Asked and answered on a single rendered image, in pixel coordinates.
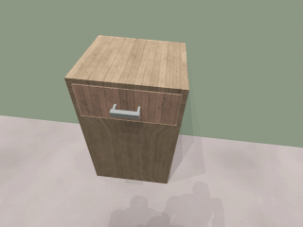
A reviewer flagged cabinet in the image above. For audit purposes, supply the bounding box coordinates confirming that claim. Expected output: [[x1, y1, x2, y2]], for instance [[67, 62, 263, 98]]
[[64, 35, 189, 183]]

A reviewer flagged handle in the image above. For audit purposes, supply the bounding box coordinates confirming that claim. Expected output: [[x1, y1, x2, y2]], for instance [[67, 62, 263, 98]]
[[109, 104, 141, 120]]

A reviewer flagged drawer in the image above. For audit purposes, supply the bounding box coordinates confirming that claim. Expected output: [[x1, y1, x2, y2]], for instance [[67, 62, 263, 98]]
[[72, 83, 182, 125]]

